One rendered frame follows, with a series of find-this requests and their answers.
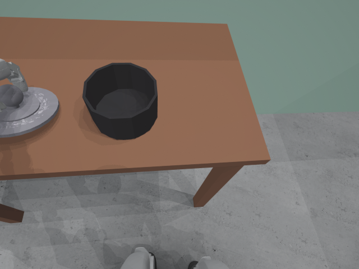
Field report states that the robot left thigh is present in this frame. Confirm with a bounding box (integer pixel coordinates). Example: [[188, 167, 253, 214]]
[[121, 252, 154, 269]]

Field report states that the knob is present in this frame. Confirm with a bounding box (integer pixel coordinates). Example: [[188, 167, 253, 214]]
[[0, 84, 24, 107]]

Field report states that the left robot shin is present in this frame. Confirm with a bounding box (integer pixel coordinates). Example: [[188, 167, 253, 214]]
[[134, 247, 149, 253]]

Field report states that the robot left hand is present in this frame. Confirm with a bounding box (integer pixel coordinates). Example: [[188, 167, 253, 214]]
[[0, 59, 28, 113]]

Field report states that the pot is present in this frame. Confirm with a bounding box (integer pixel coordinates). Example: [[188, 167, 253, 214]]
[[82, 63, 158, 140]]

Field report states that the lid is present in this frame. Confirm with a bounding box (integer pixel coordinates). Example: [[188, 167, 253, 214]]
[[0, 87, 59, 138]]

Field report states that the table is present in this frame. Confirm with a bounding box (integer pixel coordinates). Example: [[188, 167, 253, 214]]
[[0, 17, 271, 223]]

